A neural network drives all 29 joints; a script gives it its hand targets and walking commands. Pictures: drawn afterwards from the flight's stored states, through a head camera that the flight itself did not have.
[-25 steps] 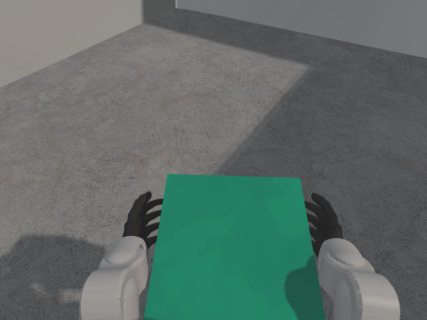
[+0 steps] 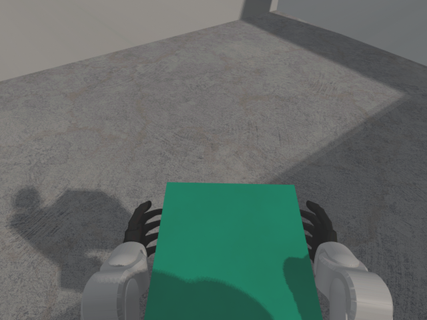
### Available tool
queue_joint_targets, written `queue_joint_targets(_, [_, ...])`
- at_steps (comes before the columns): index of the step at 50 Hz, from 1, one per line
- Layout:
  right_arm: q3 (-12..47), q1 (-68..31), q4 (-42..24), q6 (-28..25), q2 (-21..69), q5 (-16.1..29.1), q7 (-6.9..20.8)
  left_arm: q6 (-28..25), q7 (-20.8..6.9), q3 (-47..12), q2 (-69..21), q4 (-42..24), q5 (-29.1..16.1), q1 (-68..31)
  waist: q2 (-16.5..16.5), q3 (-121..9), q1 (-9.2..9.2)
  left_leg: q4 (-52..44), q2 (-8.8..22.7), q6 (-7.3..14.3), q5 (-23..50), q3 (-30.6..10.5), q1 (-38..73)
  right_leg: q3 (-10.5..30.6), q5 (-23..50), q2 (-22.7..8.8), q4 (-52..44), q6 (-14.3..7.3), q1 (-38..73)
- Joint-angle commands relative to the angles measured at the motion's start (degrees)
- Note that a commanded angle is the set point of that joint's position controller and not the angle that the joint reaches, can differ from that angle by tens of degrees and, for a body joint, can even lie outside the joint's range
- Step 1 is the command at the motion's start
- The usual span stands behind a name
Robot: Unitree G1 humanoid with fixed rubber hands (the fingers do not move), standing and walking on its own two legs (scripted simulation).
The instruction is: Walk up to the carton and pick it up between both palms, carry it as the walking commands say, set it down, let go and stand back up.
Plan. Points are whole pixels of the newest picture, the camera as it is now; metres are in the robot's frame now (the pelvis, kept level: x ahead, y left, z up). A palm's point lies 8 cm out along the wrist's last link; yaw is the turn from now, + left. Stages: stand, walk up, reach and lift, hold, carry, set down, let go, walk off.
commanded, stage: carry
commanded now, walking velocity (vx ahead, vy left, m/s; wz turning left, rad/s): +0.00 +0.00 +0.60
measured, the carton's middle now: (227, 269) +0.23 +0.01 +0.01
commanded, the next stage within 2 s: none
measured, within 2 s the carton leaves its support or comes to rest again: neither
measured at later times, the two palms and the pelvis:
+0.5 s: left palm (72, 311) +0.13 +0.20 +0.12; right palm (296, 262) +0.21 -0.09 +0.11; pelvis -0.05 +0.00 +0.02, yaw +15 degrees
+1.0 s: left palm out of the picture +0.02 +0.32 +0.10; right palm (185, 280) +0.18 +0.07 +0.09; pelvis -0.10 +0.06 +0.01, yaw +33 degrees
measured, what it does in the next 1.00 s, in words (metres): walks backwards, turning left: right foot, then left foot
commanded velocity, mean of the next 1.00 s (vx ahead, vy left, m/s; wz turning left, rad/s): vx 0.00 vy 0.00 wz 0.60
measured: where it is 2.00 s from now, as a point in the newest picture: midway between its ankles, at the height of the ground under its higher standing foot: outside the picture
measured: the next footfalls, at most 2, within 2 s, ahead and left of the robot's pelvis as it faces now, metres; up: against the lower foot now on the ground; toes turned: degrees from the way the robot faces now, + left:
right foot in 0.34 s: -0.01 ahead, -0.11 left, +0.00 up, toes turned +4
left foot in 0.70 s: -0.07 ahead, +0.18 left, +0.00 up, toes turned +28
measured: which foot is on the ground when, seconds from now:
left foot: down 0.00-0.36, up 0.38-0.68, down 0.70-1.00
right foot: up 0.00-0.32, down 0.34-0.70, up 0.72-1.00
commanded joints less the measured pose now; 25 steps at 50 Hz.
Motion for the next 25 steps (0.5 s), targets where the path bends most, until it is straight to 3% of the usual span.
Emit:
queue_joint_targets(1, [33.8, -19.1, -6.6, -1.7, 47.2, 13.9, 6.4, -2.4, -7.6, -41.2, -49.8, -9.2, -18.8, -24.7, 8.1, -14.4, -1.54, -12.5, 15.0, 2.5, 23.1, -17.4, 11.2, 3.7, 4.0, 1.0, 2.7, -0.9, -4.3])
queue_joint_targets(6, [35.1, -17.3, -8.1, -1.4, 45.1, 14.4, 6.7, -1.9, -7.1, -40.4, -48.6, -7.9, -17.8, -20.8, 7.9, -15.6, -1.71, -15.6, 15.5, 1.5, 20.0, -23.3, 13.0, 5.2, 4.6, 4.0, -6.1, -1.8, -3.2])
queue_joint_targets(12, [35.7, -17.4, -9.4, -0.4, 43.5, 15.1, 6.8, -1.2, -6.6, -38.7, -47.2, -7.3, -16.8, -18.9, 9.2, -15.7, -1.68, -19.2, 12.5, -0.3, 13.4, -25.5, 11.3, 3.8, 3.8, 7.4, -19.0, -2.8, 4.2])
queue_joint_targets(14, [36.1, -17.3, -9.8, -0.1, 43.0, 15.0, 6.7, -1.0, -6.4, -37.9, -46.6, -7.3, -16.7, -18.3, 10.2, -16.0, -1.5, -20.3, 10.2, -2.3, 12.0, -24.2, 9.8, 1.6, 2.9, 8.6, -28.0, -3.3, 10.1])
queue_joint_targets(16, [36.4, -17.1, -9.8, 0.2, 42.4, 14.8, 6.4, -0.7, -6.4, -37.0, -45.8, -6.9, -16.6, -17.1, 10.1, -16.4, -0.67, -19.8, 6.9, -5.4, 9.4, -21.5, 7.0, -1.3, 6.6, 8.6, -42.2, -3.6, 20.0])
queue_joint_targets(17, [36.7, -17.3, -9.7, 0.3, 41.9, 14.4, 6.3, -0.5, -6.5, -36.3, -45.2, -6.4, -16.5, -16.0, 7.4, -16.1, -0.02, -17.2, 4.8, -7.5, 5.5, -18.8, 0.5, 0.4, 8.3, 5.0, -47.8, -4.2, 28.8])
queue_joint_targets(18, [36.8, -17.5, -9.8, 0.5, 41.3, 13.9, 6.2, -0.6, -6.6, -35.8, -44.1, -5.8, -16.0, -16.2, -3.6, -13.7, 0.35, -9.2, -1.3, -11.7, 0.1, -11.9, -11.1, 11.5, 1.9, -4.3, -52.2, -7.7, 34.3])
queue_joint_targets(19, [37.3, -18.5, -10.3, 0.8, 40.9, 14.0, 6.3, -0.9, -6.6, -35.5, -44.1, -5.4, -16.0, -17.8, -20.1, -11.8, 0.0, 16.9, -4.4, -9.5, -13.5, -6.1, -15.5, 27.1, 8.3, -20.6, -53.1, -14.7, 25.0])
queue_joint_targets(20, [36.9, -19.5, -9.8, 0.5, 42.0, 14.6, 6.0, -0.8, -6.8, -36.0, -43.6, -6.9, -16.9, -20.0, -11.2, -8.2, -1.13, 27.0, 0.4, -8.5, -13.3, -5.7, -18.9, 21.3, 17.6, -21.8, -51.8, -15.1, 20.0])
queue_joint_targets(21, [37.1, -20.2, -9.2, 0.5, 42.6, 15.2, 5.8, -0.7, -7.2, -35.2, -42.9, -7.4, -17.0, -20.7, -5.3, -8.1, -1.46, 30.8, 1.7, -7.7, -10.6, -6.1, -17.3, 14.9, 20.4, -18.4, -49.8, -13.7, 18.0])
queue_joint_targets(22, [37.1, -20.9, -9.2, 0.6, 42.9, 15.2, 6.0, -0.6, -7.4, -34.7, -42.9, -7.5, -16.6, -20.7, -3.6, -7.5, -1.75, 32.2, 2.5, -7.2, -7.0, -6.0, -15.3, 8.6, 22.7, -14.4, -47.6, -11.6, 16.4])
queue_joint_targets(23, [36.9, -20.8, -8.7, 0.6, 42.9, 15.3, 6.0, -0.5, -7.5, -34.2, -42.6, -7.0, -16.2, -20.2, -4.6, -7.0, -2.11, 30.1, 2.8, -7.0, -5.0, -5.5, -14.5, 4.8, 26.5, -11.3, -45.0, -9.7, 17.1])
queue_joint_targets(24, [36.8, -20.0, -7.8, 0.7, 42.8, 15.5, 5.9, -0.6, -7.4, -33.7, -41.9, -7.7, -15.9, -20.2, -6.7, -6.6, -2.22, 26.2, 2.3, -7.3, -5.4, -3.7, -13.5, 1.7, 30.9, -9.3, -42.6, -8.4, 18.0])
queue_joint_targets(25, [36.7, -20.0, -7.4, 0.8, 42.3, 15.5, 5.7, -0.6, -7.4, -33.2, -41.0, -7.7, -15.5, -19.9, -9.2, -6.5, -1.99, 23.4, 1.4, -7.8, -6.8, -1.2, -12.4, 0.8, 34.3, -9.3, -41.6, -8.4, 18.0])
